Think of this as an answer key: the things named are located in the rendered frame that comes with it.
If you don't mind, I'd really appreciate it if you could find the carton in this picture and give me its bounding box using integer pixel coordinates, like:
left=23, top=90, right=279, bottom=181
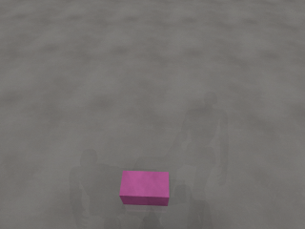
left=119, top=171, right=170, bottom=206

